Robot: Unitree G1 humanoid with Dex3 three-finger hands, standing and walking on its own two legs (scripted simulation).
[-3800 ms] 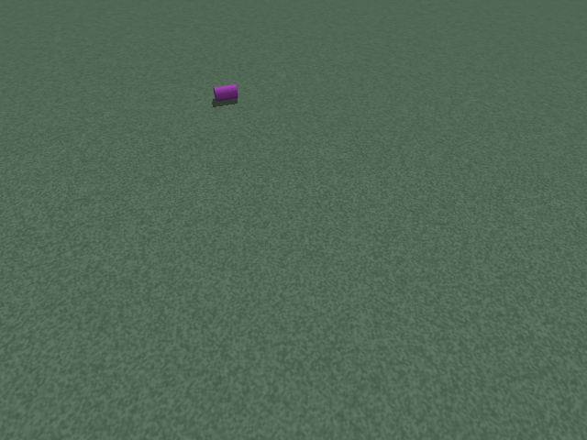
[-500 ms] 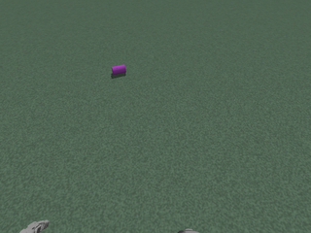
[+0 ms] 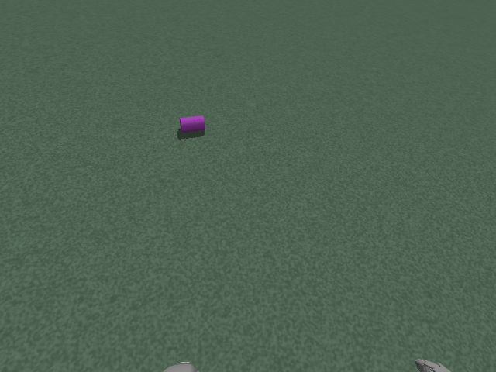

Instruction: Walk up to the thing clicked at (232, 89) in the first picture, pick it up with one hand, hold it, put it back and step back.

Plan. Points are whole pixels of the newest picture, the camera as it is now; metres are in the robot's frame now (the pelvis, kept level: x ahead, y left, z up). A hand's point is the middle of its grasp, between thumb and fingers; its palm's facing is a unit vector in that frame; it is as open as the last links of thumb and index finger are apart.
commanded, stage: walk up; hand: left
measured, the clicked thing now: (192, 123) +1.54 +0.32 -0.71
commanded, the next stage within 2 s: none
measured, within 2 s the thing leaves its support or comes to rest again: neither
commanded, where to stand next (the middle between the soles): +1.05 -0.04 m, yaw +1 degrees
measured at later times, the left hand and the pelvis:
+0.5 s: hand (147, 244) +0.37 +0.21 -0.10, palm faces -0.01 -0.92 -0.38, open 7.3 cm; pelvis +0.26 -0.05 +0.01, yaw +0 degrees
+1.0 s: hand (139, 205) +0.50 +0.27 -0.14, palm faces -0.02 -0.94 -0.33, open 7.3 cm; pelvis +0.47 -0.01 +0.02, yaw +1 degrees
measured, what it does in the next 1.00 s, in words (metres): walks ahead: right foot, then left foot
